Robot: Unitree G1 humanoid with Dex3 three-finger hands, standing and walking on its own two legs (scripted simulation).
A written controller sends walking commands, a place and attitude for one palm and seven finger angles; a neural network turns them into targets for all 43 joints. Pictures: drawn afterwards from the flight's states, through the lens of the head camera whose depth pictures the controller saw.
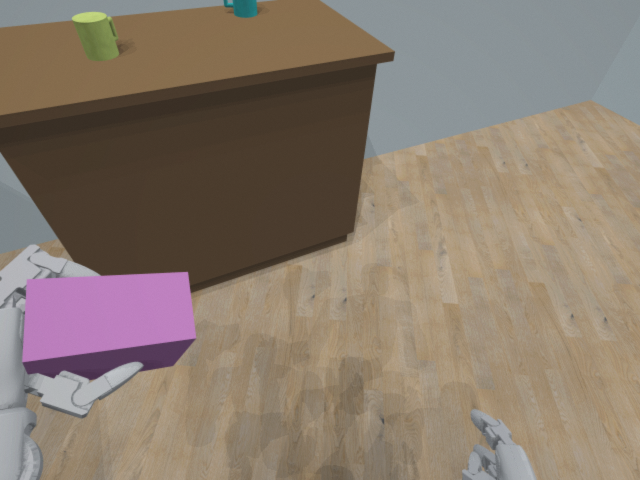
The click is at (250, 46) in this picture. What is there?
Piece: table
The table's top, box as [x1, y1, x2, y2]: [0, 0, 394, 127]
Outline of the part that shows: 394,51 319,0 273,0 257,2 257,14 249,18 237,17 233,14 232,7 225,7 223,5 112,16 111,17 118,35 118,39 115,41 119,54 115,58 105,61 92,61 86,57 72,21 1,27 0,127 384,62 393,59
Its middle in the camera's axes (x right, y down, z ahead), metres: -0.37 -0.54 +1.07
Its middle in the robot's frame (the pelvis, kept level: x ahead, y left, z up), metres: +1.15 +0.44 +0.05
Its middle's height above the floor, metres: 0.82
